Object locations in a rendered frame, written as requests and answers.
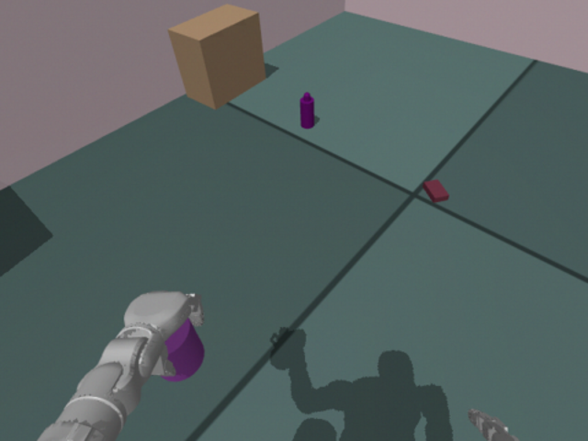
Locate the right robot hand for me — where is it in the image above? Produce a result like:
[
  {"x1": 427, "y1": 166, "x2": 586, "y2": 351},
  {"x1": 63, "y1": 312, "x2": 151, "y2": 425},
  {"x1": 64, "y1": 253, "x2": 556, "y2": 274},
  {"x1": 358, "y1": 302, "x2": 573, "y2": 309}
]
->
[{"x1": 469, "y1": 409, "x2": 519, "y2": 441}]

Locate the left robot hand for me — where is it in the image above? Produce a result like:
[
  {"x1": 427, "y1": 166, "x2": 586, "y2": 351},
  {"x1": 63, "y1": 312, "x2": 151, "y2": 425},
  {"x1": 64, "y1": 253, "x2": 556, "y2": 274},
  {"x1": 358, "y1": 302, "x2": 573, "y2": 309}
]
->
[{"x1": 124, "y1": 290, "x2": 204, "y2": 377}]

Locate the left robot arm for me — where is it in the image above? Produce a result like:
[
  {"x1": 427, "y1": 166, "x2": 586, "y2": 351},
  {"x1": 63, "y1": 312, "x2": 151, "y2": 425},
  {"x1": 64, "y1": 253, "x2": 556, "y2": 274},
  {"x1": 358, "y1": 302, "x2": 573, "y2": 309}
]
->
[{"x1": 37, "y1": 323, "x2": 164, "y2": 441}]

